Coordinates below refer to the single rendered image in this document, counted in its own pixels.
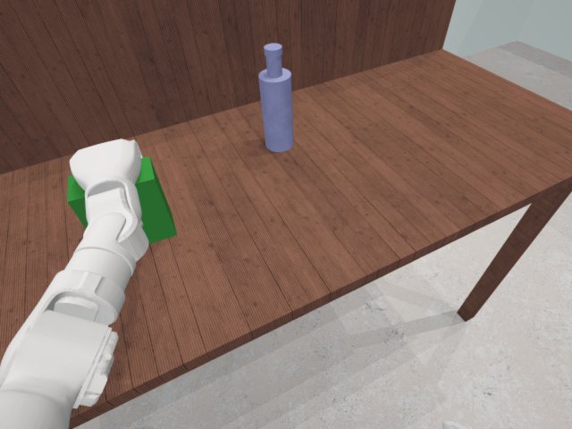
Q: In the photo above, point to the left robot forearm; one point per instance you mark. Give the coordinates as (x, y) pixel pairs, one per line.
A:
(92, 285)

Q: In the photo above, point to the table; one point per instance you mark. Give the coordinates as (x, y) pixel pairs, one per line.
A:
(399, 148)

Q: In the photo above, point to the left robot upper arm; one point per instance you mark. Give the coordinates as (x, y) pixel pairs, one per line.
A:
(63, 363)

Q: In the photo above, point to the left robot hand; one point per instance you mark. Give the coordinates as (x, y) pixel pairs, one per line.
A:
(113, 158)

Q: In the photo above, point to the sponge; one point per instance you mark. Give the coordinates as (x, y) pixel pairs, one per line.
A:
(156, 216)

